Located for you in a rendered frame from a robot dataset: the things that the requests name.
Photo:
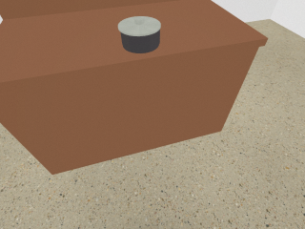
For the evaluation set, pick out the pot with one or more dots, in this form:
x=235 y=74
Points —
x=140 y=44

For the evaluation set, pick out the lid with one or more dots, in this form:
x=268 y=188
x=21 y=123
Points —
x=150 y=26

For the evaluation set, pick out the knob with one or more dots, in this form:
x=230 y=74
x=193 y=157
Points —
x=139 y=20

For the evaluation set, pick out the table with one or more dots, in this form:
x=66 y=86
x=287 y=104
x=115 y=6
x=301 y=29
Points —
x=73 y=96

